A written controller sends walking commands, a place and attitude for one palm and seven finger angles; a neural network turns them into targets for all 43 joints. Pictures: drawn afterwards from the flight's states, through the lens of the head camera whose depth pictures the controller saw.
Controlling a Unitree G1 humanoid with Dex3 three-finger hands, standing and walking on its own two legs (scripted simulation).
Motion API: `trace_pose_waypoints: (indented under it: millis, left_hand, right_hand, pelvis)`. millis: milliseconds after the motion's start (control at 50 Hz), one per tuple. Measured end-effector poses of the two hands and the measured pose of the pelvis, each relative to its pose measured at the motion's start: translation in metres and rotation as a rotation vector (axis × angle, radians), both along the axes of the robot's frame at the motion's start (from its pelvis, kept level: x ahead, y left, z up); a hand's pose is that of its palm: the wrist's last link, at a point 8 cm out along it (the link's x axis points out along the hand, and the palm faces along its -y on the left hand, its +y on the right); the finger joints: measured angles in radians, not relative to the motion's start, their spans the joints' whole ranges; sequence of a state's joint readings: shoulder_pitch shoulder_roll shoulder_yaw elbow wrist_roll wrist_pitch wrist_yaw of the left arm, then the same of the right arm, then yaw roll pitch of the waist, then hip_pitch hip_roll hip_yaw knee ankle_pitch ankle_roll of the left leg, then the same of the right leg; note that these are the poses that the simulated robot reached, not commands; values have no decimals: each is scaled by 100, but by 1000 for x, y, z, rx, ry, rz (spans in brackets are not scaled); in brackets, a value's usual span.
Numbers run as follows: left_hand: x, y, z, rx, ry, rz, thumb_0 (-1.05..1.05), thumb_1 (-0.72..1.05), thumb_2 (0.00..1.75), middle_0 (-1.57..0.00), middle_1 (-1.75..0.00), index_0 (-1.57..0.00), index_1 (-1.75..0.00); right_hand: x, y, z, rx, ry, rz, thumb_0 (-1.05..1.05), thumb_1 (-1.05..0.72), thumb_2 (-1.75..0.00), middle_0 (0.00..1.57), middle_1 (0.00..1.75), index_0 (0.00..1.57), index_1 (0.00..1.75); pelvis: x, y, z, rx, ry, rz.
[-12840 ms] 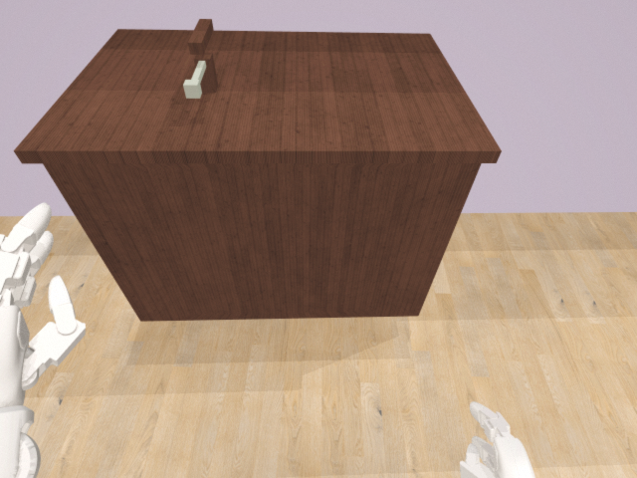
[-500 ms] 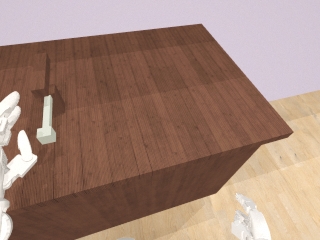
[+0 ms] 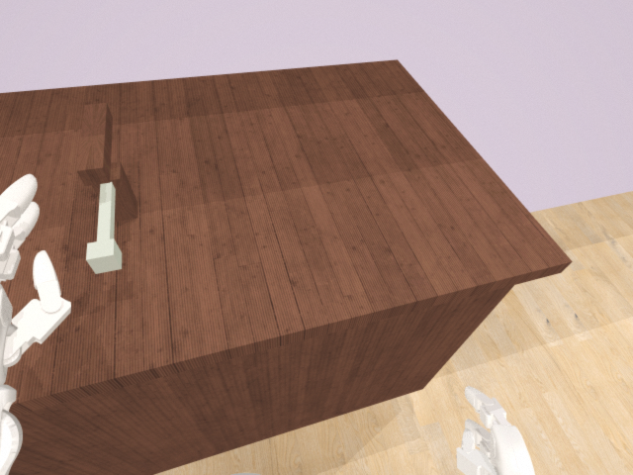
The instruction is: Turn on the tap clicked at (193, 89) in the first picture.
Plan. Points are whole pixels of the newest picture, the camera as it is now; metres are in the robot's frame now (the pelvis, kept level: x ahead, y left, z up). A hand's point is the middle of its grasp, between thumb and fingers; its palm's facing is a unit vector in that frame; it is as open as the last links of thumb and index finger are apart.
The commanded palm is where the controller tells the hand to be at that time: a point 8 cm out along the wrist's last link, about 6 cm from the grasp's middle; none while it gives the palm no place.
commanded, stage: come to a stop and stand still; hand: left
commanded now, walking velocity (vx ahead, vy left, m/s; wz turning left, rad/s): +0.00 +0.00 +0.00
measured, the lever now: (104, 256) +0.31 +0.28 +0.10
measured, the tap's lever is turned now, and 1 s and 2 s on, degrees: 0 0 0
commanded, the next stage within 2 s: look again from close up in 0.36 s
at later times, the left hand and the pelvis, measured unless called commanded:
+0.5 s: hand (72, 294) +0.23 +0.26 +0.16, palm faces +0.39 -0.84 -0.39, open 7.4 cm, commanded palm +0.17 +0.29 +0.18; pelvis +0.01 +0.00 +0.00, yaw +0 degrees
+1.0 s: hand (51, 252) +0.25 +0.27 +0.18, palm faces +0.47 -0.79 -0.40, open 7.4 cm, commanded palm +0.17 +0.27 +0.18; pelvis +0.01 -0.01 +0.00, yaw -1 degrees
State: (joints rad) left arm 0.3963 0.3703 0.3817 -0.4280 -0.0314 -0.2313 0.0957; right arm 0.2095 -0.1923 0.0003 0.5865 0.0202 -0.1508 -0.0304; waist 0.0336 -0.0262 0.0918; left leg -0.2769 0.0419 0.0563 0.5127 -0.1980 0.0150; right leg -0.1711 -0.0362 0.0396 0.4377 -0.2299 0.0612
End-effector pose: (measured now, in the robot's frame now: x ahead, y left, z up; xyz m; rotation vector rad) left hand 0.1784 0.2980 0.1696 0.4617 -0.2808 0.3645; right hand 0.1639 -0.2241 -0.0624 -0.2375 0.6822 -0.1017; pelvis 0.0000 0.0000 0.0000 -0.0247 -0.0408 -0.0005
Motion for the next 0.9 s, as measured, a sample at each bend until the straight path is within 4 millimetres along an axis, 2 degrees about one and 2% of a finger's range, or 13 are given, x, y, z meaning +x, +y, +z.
trace_pose_waypoints:
  millis: [60, 160, 360, 680, 880, 900]
  left_hand:
    - [-2, 5, 3, -19, -34, 33, 2, 89, 90, -21, -30, -21, -31]
    - [4, -2, 0, -45, -33, 9, 1, 89, 90, -21, -30, -21, -31]
    - [12, -3, 1, 6, 20, -27, 1, 89, 90, -21, -30, -21, -31]
    - [14, -8, 4, -9, 21, -4, 2, 89, 90, -21, -30, -21, -31]
    - [14, -12, 5, -7, 39, 7, 1, 89, 90, -21, -30, -21, -31]
    - [17, -8, 10, 54, 35, 3, 1, 89, 90, -21, -30, -21, -31]
  right_hand:
    - [-2, 2, -1, -5, 12, 16, 1, -90, -89, 21, 30, 20, 30]
    - [0, 7, -1, 2, 8, 20, 1, -90, -89, 21, 30, 20, 30]
    - [9, 14, -1, 28, 7, 7, 1, -90, -89, 21, 30, 20, 30]
    - [20, 7, -2, 25, 21, 0, 1, -90, -89, 21, 30, 20, 30]
    - [20, 1, -4, 32, 28, -12, 1, -90, -89, 21, 30, 20, 30]
    - [20, 0, -4, 14, 33, 8, 1, -90, -89, 21, 30, 20, 30]
  pelvis:
    - [-1, 1, 0, -4, -2, 2]
    - [-2, 4, 1, -5, -1, 0]
    - [3, 5, 2, -4, 7, -2]
    - [10, 2, 2, -2, 2, 5]
    - [13, -3, 3, -2, 5, 4]
    - [12, -4, 2, -5, 9, 3]
